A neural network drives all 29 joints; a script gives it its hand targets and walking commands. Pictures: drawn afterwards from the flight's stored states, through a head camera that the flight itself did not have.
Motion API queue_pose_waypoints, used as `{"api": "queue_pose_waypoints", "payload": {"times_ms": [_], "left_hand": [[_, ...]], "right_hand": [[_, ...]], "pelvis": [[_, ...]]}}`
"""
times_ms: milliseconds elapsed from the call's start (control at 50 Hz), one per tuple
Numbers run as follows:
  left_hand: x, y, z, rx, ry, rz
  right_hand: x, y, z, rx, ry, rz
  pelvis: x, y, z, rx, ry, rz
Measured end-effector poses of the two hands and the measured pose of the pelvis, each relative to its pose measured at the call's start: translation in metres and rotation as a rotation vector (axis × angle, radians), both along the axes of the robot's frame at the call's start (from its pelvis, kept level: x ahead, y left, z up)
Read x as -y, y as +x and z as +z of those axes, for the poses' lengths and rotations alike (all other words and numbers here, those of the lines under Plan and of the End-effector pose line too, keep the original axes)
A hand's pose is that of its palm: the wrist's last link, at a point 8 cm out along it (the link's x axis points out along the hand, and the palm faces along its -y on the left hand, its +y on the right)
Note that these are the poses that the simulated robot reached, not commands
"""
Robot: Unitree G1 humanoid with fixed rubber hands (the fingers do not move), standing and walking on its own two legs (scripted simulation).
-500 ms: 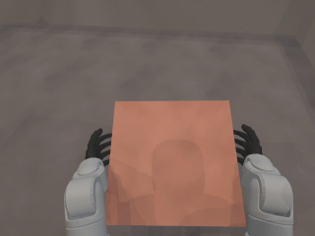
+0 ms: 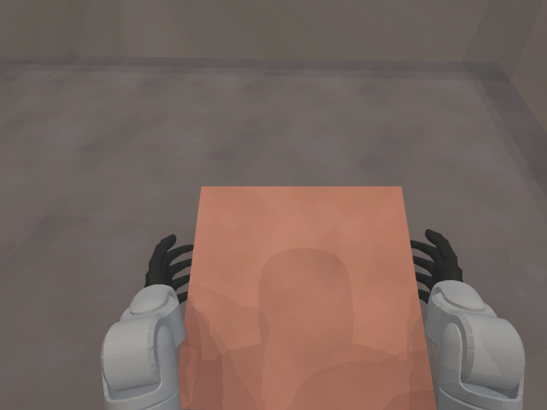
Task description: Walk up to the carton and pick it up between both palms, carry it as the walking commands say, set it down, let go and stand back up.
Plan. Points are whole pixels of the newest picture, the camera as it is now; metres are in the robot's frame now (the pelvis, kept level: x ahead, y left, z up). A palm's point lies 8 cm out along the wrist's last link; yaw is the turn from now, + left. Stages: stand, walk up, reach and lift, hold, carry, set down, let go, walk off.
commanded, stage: carry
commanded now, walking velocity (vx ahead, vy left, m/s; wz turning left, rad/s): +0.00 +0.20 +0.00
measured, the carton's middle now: (298, 297) +0.28 +0.00 +0.02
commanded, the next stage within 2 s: none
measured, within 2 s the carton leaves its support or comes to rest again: neither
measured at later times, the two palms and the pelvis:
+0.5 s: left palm (47, 338) +0.20 +0.31 +0.08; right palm (329, 316) +0.21 -0.03 +0.10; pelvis -0.04 +0.13 +0.00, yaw +0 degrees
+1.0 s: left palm out of the picture +0.17 +0.45 +0.10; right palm (212, 345) +0.18 +0.10 +0.10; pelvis -0.07 +0.28 +0.00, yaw +0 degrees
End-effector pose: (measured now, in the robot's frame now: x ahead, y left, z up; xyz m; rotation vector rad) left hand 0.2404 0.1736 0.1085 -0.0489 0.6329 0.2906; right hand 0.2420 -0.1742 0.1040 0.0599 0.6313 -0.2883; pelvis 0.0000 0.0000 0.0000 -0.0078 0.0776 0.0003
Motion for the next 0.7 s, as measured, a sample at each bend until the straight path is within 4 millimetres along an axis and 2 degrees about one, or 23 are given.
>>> {"api": "queue_pose_waypoints", "payload": {"times_ms": [80,180,260,320,380,460,560,700], "left_hand": [[0.0,-0.004,-0.003,-0.013,0.017,-0.027],[-0.015,-0.014,-0.004,-0.052,0.013,-0.032],[-0.038,-0.017,0.001,-0.024,0.013,-0.023],[-0.065,-0.02,0.001,-0.002,0.004,-0.009],[-0.098,-0.024,-0.009,0.013,-0.012,0.007],[-0.132,-0.039,-0.022,-0.04,-0.049,0.042],[-0.151,-0.048,-0.02,-0.04,-0.039,0.029],[-0.162,-0.049,-0.008,-0.006,0.019,-0.031]], "right_hand": [[0.0,-0.012,-0.009,-0.013,0.019,-0.024],[-0.014,-0.022,-0.006,-0.05,0.017,-0.028],[-0.038,-0.02,0.003,-0.02,0.013,-0.019],[-0.065,-0.018,0.006,0.003,0.001,-0.006],[-0.098,-0.016,0.002,0.017,-0.018,0.013],[-0.132,-0.023,-0.005,-0.037,-0.048,0.048],[-0.151,-0.036,-0.006,-0.038,-0.042,0.038],[-0.162,-0.057,-0.014,-0.003,0.013,-0.02]], "pelvis": [[-0.007,-0.007,-0.002,0.007,0.001,-0.009],[-0.023,-0.013,0.008,0.012,0.026,-0.009],[-0.045,-0.019,0.011,0.004,0.047,0.001],[-0.068,-0.023,0.008,-0.005,0.05,0.01],[-0.095,-0.026,-0.002,-0.002,0.04,0.012],[-0.119,-0.032,0.0,0.003,0.012,0.002],[-0.142,-0.042,0.002,0.001,-0.001,-0.005],[-0.169,-0.052,-0.004,0.009,0.013,-0.021]]}}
